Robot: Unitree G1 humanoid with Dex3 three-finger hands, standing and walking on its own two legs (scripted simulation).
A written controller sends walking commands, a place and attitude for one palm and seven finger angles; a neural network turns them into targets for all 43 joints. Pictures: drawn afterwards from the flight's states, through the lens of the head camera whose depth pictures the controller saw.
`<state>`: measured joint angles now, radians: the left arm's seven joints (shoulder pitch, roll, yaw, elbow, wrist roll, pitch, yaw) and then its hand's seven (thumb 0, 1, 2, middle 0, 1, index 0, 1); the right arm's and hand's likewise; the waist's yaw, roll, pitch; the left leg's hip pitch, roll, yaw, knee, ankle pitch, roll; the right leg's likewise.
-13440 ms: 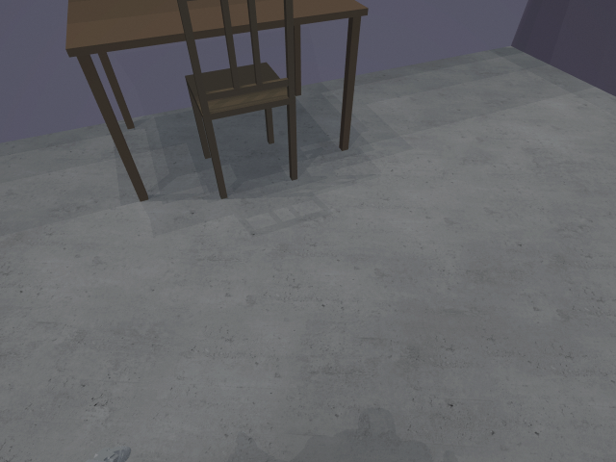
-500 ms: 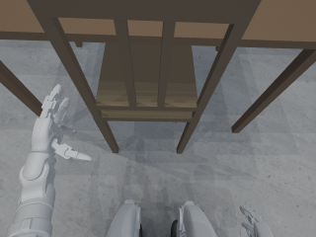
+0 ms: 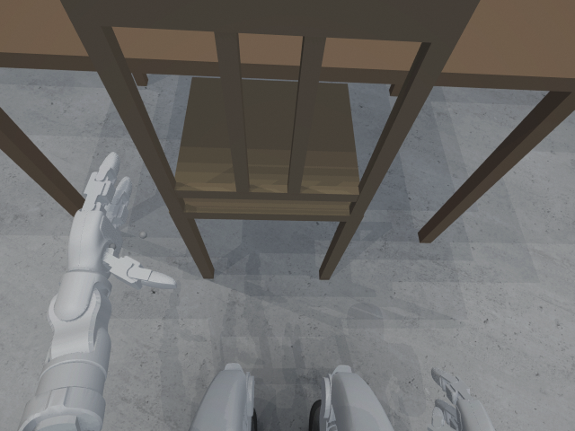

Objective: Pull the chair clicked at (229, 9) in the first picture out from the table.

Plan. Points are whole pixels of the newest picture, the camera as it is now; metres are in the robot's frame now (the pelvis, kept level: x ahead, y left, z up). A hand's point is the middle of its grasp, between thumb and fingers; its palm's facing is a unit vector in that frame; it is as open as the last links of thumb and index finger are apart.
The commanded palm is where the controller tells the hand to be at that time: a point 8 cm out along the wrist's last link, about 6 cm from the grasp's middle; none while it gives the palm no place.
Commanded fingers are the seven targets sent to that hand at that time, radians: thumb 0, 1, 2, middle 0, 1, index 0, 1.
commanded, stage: aim the fingers beside a spindle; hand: left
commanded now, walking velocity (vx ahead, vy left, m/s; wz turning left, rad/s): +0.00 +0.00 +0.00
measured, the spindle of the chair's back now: (236, 129) +0.53 +0.09 +0.05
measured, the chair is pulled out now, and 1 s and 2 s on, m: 0.00 0.00 0.00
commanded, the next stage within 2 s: push the fingers through the gap in 0.74 s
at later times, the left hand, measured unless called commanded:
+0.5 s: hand (131, 220) +0.37 +0.22 +0.04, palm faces +0.06 -1.00 -0.06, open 16.9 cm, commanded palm +0.34 +0.26 +0.02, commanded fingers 0.00 -0.50 0.30 -0.06 -0.08 -0.06 -0.08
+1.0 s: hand (140, 227) +0.38 +0.21 +0.01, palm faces +0.01 -1.00 -0.02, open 16.9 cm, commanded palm +0.36 +0.26 +0.02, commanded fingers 0.00 -0.50 0.30 -0.06 -0.08 -0.06 -0.08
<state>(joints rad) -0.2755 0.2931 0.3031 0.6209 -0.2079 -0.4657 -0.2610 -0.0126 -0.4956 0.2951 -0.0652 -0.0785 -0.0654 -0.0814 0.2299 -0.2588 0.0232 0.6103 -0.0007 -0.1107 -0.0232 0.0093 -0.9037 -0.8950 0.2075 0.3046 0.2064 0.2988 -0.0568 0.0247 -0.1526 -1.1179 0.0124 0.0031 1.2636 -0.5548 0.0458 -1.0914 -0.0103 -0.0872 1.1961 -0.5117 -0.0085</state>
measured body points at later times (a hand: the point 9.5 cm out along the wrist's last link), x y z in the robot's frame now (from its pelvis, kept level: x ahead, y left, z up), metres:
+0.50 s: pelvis +0.00 +0.00 +0.01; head +0.12 +0.02 +0.44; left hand +0.36 +0.27 +0.04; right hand +0.13 -0.26 -0.10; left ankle +0.02 +0.09 -0.63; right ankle +0.03 -0.12 -0.63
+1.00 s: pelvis +0.00 +0.00 +0.00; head +0.13 +0.02 +0.43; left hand +0.37 +0.27 +0.01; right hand +0.13 -0.26 -0.11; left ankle +0.02 +0.09 -0.63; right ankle +0.03 -0.12 -0.63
